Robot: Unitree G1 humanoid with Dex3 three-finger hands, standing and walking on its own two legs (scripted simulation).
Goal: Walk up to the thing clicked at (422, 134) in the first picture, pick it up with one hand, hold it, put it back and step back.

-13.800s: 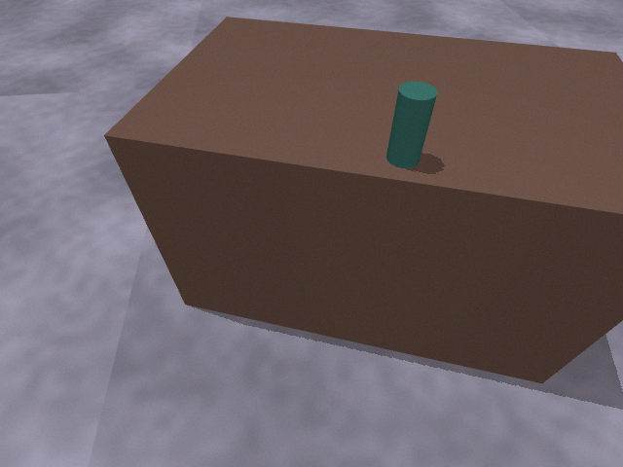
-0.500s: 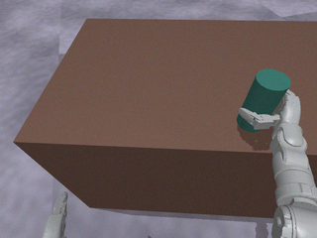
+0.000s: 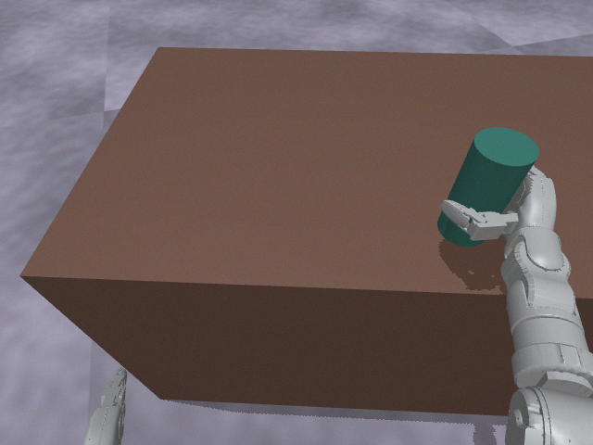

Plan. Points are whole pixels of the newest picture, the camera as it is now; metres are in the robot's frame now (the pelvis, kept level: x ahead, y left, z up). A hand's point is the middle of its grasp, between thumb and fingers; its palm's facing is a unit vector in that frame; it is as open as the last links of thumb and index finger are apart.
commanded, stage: lift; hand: right
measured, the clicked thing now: (480, 192) +0.43 -0.21 +0.13
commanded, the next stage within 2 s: hold in 1.20 s
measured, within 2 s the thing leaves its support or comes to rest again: neither
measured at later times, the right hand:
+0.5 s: hand (498, 176) +0.39 -0.19 +0.19, palm faces +0.21 +0.98 -0.01, open 9.9 cm
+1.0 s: hand (513, 166) +0.35 -0.17 +0.24, palm faces +0.19 +0.98 -0.02, open 10.0 cm
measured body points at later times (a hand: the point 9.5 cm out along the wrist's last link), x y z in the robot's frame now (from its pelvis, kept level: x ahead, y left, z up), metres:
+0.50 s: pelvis +0.00 +0.00 +0.01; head +0.00 +0.02 +0.46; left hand +0.16 +0.26 -0.07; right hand +0.37 -0.24 +0.19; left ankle +0.02 +0.14 -0.73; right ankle -0.02 -0.12 -0.73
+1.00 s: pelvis -0.01 +0.01 +0.01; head -0.03 +0.04 +0.46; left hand +0.16 +0.27 -0.07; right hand +0.33 -0.23 +0.24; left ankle +0.02 +0.14 -0.73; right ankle -0.02 -0.12 -0.73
